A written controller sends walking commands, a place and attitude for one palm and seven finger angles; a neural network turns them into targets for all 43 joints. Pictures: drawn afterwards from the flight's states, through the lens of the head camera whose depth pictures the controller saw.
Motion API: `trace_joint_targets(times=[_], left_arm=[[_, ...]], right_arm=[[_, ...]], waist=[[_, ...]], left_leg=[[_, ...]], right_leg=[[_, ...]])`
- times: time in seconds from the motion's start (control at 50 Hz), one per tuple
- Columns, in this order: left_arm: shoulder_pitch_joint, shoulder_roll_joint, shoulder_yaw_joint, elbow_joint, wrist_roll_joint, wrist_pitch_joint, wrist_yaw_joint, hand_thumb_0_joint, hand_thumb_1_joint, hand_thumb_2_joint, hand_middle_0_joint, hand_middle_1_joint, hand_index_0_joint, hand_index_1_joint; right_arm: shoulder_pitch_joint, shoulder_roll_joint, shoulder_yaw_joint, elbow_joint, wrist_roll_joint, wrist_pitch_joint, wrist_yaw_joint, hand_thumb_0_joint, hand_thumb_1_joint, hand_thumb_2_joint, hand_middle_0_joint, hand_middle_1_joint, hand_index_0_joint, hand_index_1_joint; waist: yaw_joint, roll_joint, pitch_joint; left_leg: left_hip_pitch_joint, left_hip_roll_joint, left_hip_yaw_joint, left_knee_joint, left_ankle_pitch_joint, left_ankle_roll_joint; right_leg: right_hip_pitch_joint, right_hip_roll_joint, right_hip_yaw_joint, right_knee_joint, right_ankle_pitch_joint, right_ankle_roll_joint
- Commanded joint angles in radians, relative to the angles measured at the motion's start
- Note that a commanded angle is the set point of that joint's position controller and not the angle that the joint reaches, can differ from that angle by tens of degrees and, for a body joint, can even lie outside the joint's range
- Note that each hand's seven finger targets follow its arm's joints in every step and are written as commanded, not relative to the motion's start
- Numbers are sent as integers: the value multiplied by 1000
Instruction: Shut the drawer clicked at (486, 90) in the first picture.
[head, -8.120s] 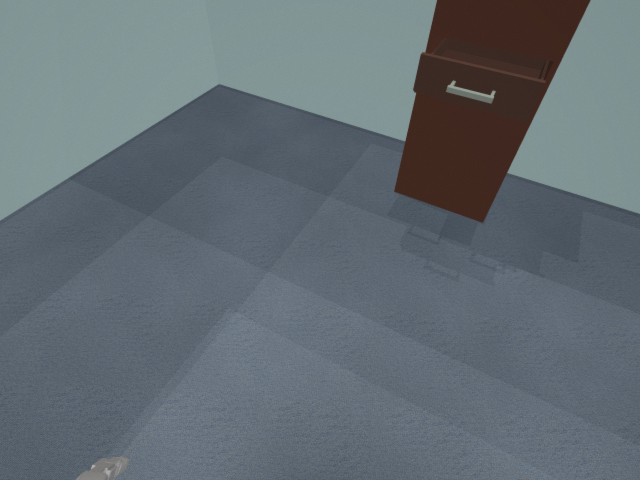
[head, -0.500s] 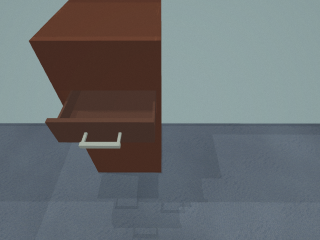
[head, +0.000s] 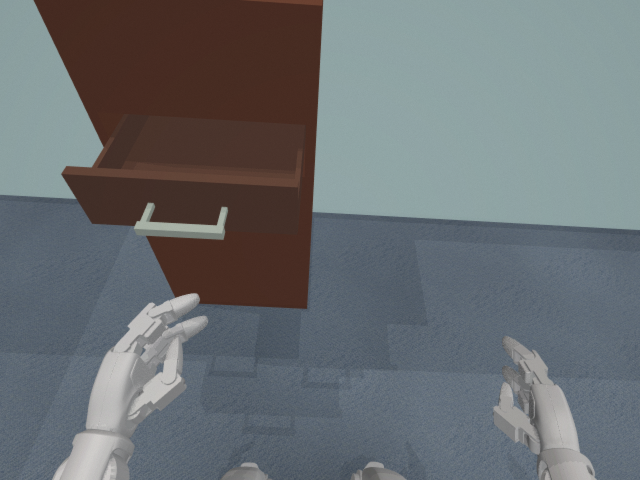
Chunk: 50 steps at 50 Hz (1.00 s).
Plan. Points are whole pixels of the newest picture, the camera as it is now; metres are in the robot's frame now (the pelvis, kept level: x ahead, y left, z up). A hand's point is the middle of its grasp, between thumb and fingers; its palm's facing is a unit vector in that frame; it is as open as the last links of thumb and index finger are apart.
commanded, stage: raise the hand and make a fist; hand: left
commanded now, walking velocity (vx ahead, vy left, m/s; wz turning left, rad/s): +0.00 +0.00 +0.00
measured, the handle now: (183, 221) +0.51 +0.27 -0.04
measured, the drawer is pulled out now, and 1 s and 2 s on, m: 0.17 0.17 0.17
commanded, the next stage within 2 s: bring the fist close to the handle in 1.52 s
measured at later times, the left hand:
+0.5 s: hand (150, 339) +0.27 +0.22 +0.03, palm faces +0.04 -1.00 -0.02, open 3.7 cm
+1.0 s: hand (146, 307) +0.30 +0.23 +0.05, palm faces +0.02 -1.00 -0.05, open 3.2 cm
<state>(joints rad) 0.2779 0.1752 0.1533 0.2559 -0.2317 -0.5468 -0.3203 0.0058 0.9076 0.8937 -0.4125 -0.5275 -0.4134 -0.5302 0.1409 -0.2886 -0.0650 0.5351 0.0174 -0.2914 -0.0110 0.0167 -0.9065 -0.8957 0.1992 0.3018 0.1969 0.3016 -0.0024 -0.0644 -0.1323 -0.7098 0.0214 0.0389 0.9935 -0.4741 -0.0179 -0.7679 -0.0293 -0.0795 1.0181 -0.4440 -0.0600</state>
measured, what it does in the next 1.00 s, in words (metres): stands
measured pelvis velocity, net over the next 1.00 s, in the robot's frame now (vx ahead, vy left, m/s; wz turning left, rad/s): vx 0.01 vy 0.03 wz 0.02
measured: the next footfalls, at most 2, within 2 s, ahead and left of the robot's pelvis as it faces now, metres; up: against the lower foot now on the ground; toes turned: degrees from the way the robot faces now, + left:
none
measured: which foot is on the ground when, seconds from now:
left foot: down 0.00-1.00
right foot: down 0.00-1.00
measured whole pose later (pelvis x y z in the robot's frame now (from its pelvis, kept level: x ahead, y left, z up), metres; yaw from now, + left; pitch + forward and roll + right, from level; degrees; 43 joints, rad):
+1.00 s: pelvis +0.01 +0.03 +0.00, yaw +1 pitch +13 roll -2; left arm 0.05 0.26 0.19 0.21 -0.22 -0.29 -0.23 0.02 0.90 0.89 -1.36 -1.55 -1.36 -1.56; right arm 0.23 -0.23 0.06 0.51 0.02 -0.17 -0.04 0.02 -0.90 -0.90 0.20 0.30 0.20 0.30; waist 0.00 0.02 -0.12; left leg -0.76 0.01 0.01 1.03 -0.50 0.03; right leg -0.76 -0.03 -0.11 0.97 -0.44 -0.01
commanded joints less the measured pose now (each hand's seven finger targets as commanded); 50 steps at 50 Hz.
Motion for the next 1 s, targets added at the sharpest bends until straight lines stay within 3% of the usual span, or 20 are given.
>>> trace_joint_targets(times=[0.0, 0.04, 0.06, 0.12, 0.18, 0.22, 0.26, 0.32, 0.36, 0.4, 0.48, 0.52, 0.56, 0.62, 0.64, 0.66, 0.68, 0.8, 0.88, 0.98], left_arm=[[-37, 193, 135, -298, -49, -4, 12, 0, 900, 900, -600, -733, -600, -733], [-169, 213, 138, -458, -48, -37, 60, 0, 900, 900, -640, -777, -640, -777], [-271, 231, 125, -549, -45, -60, 73, 0, 900, 900, -660, -798, -660, -798], [-240, 173, 29, -568, -27, -98, 67, 0, 900, 900, -720, -863, -720, -863], [-267, 171, -21, -427, -29, -41, 5, 0, 900, 900, -780, -928, -780, -928], [-246, 202, 16, -295, -37, 50, -29, 0, 900, 900, -820, -972, -820, -972], [-191, 220, 61, -173, -44, 168, -47, 0, 900, 900, -860, -1015, -860, -1015], [-175, 245, 154, -227, -77, 278, -15, 0, 900, 900, -920, -1080, -920, -1080], [-136, 279, 237, -271, -98, 284, 36, 0, 900, 900, -960, -1123, -960, -1123], [-123, 261, 244, -374, -92, 228, 89, 0, 900, 900, -1000, -1167, -1000, -1167], [-123, 202, 145, -346, -31, 116, 127, 0, 900, 900, -1080, -1253, -1080, -1253], [-155, 158, 63, -287, -7, 91, 104, 0, 900, 900, -1120, -1297, -1120, -1297], [-222, 142, 18, -281, -11, 82, 70, 0, 900, 900, -1160, -1340, -1160, -1340], [-268, 162, 18, -352, -27, 90, 43, 0, 900, 900, -1220, -1405, -1220, -1405], [-259, 194, 55, -368, -28, 97, 49, 0, 900, 900, -1240, -1427, -1240, -1427], [-302, 204, 49, -395, -28, 102, 58, 0, 900, 900, -1260, -1448, -1260, -1448], [-299, 229, 84, -412, -26, 104, 73, 0, 900, 900, -1280, -1470, -1280, -1470], [-303, 205, 98, -336, -2, 129, 145, 0, 900, 900, -1400, -1600, -1400, -1600], [-298, 168, 56, -220, 5, 191, 105, 0, 900, 900, -1400, -1600, -1400, -1600], [-446, 225, 91, -231, -9, 212, 63, 0, 900, 900, -1400, -1600, -1400, -1600]], right_arm=[[-30, -77, -23, -218, 9, -3, -7, 0, -900, -900, 200, 300, 200, 300], [16, -62, -12, -201, 5, -3, -22, 0, -900, -900, 200, 300, 200, 300], [30, -64, -5, -189, -1, -3, -31, 0, -900, -900, 200, 300, 200, 300], [58, -67, 10, -144, -4, -21, -51, 0, -900, -900, 200, 300, 200, 300], [65, -93, 30, -100, 4, -33, -63, 0, -900, -900, 200, 300, 200, 300], [65, -101, 35, -91, 18, -29, -72, 0, -900, -900, 200, 300, 200, 300], [50, -105, 40, -109, 27, -14, -77, 0, -900, -900, 200, 300, 200, 300], [34, -92, 40, -154, 26, 6, -74, 0, -900, -900, 200, 300, 200, 300], [28, -75, 36, -167, 17, 17, -67, 0, -900, -900, 200, 300, 200, 300], [48, -52, 33, -163, 9, 16, -54, 0, -900, -900, 200, 300, 200, 300], [68, -67, 22, -129, -4, 21, -32, 0, -900, -900, 200, 300, 200, 300], [83, -87, 24, -119, -2, 23, -29, 0, -900, -900, 200, 300, 200, 300], [91, -106, 22, -126, 3, 20, -38, 0, -900, -900, 200, 300, 200, 300], [109, -112, 14, -133, 13, 8, -52, 0, -900, -900, 200, 300, 200, 300], [113, -113, 11, -131, 14, 5, -56, 0, -900, -900, 200, 300, 200, 300], [114, -114, 19, -127, 11, 6, -57, 0, -900, -900, 200, 300, 200, 300], [116, -110, 17, -124, 8, 8, -57, 0, -900, -900, 200, 300, 200, 300], [104, -90, 31, -121, 0, 44, -42, 0, -900, -900, 200, 300, 200, 300], [107, -100, 36, -142, 9, 80, -34, 0, -900, -900, 200, 300, 200, 300], [104, -104, 41, -144, 13, 95, -48, 0, -900, -900, 200, 300, 200, 300]], waist=[[55, 106, -180], [13, 188, -218], [-21, 170, -235], [-59, 198, -234], [-95, 140, -183], [-83, 91, -151], [-42, 51, -151], [28, 44, -273], [67, 18, -328], [78, 79, -360], [15, 79, -202], [-30, 80, -113], [-51, 54, -89], [-38, 117, -218], [-21, 142, -255], [-31, 160, -257], [-16, 170, -285], [-8, 170, -226], [-19, 104, -183], [-29, 112, -223]], left_leg=[[-139, -72, 12, -5, 83, 38], [-98, -48, -6, 23, 95, 48], [-104, -36, -19, 50, 93, 53], [-72, -18, -45, 63, 115, 57], [-112, -9, -71, 75, 92, 56], [-163, -12, -77, 54, 42, 51], [-182, -21, -75, 20, 30, 50], [-137, -38, -60, -30, 105, 46], [-107, -34, -59, -50, 180, 42], [-51, -30, -56, -77, 262, 38], [-51, -19, -59, -82, 218, 38], [-76, -18, -65, -81, 115, 40], [-79, -19, -77, -84, 73, 44], [10, -20, -80, -100, 104, 42], [37, -18, -82, -106, 137, 38], [54, -18, -89, -104, 168, 37], [76, -16, -93, -110, 211, 33], [91, -14, -90, -125, 300, 17], [66, -15, -83, -139, 280, 21], [93, -17, -77, -141, 278, 26]], right_leg=[[169, -17, 198, -171, -51, 36], [132, -6, 192, -158, -48, 36], [103, 5, 189, -136, -52, 38], [48, 21, 149, -108, 6, 33], [8, 35, 115, -96, 1, 39], [22, 33, 120, -129, -70, 44], [64, 28, 118, -159, -112, 47], [200, 7, 122, -182, -53, 53], [269, 13, 104, -163, 38, 50], [289, 16, 74, -129, 180, 44], [143, 29, 37, -113, 141, 41], [45, 29, 30, -128, 25, 43], [16, 32, 27, -133, -16, 38], [68, 26, 27, -136, 26, 36], [91, 27, 25, -132, 55, 34], [84, 33, 18, -118, 84, 32], [104, 31, 16, -115, 118, 31], [117, 36, -1, -112, 199, 29], [138, 42, -2, -138, 209, 32], [178, 43, 14, -162, 231, 32]])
